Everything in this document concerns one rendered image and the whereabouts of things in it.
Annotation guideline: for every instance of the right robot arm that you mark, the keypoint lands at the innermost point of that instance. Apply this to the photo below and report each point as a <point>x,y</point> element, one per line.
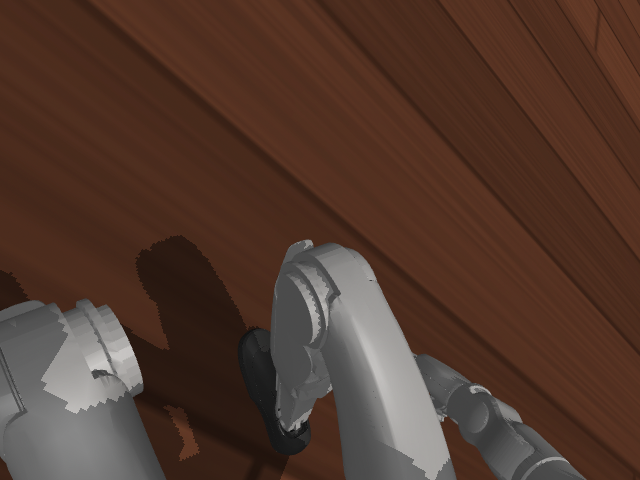
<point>511,449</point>

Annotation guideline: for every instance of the right robot foot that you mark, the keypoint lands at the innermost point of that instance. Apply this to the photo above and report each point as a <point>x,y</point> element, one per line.
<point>259,375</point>

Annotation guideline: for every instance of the right robot hand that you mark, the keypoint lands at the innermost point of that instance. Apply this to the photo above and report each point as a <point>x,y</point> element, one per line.
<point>441,381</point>

